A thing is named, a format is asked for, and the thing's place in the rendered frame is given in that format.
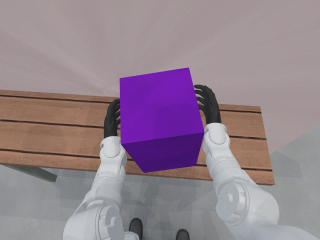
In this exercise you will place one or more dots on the table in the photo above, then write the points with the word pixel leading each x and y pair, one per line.
pixel 64 131

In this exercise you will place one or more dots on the carton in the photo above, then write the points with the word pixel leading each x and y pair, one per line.
pixel 160 122

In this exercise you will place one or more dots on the robot right hand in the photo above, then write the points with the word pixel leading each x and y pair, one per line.
pixel 211 108

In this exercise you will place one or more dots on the robot left shin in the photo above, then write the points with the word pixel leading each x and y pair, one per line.
pixel 129 232

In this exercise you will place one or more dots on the right robot upper arm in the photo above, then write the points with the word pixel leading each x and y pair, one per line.
pixel 250 213

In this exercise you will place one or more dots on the robot right forearm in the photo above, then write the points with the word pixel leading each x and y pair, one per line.
pixel 222 165

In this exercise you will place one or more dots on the robot left forearm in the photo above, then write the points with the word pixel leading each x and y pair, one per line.
pixel 109 180

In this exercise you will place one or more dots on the left robot foot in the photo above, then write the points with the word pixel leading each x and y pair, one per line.
pixel 136 226

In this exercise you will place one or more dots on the left robot upper arm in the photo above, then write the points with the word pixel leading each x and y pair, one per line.
pixel 99 223

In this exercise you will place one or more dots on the robot left hand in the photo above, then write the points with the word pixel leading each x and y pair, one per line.
pixel 110 122

